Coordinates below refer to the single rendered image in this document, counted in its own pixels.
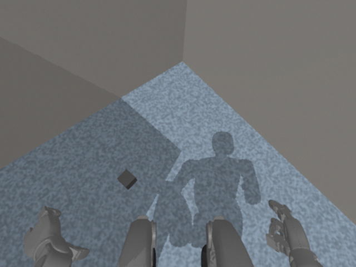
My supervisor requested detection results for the left robot hand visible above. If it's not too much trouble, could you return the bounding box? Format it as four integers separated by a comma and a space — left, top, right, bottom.
23, 206, 90, 263

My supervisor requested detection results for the cube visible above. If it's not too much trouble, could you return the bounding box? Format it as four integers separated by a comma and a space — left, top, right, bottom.
117, 169, 137, 190

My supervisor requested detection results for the left robot arm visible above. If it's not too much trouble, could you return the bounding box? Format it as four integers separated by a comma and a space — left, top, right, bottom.
33, 235, 73, 267

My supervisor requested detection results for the right robot hand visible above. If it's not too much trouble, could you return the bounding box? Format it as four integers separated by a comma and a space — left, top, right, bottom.
265, 200, 310, 257

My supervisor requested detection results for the right robot arm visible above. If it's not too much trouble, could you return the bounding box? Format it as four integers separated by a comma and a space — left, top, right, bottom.
289, 248, 323, 267

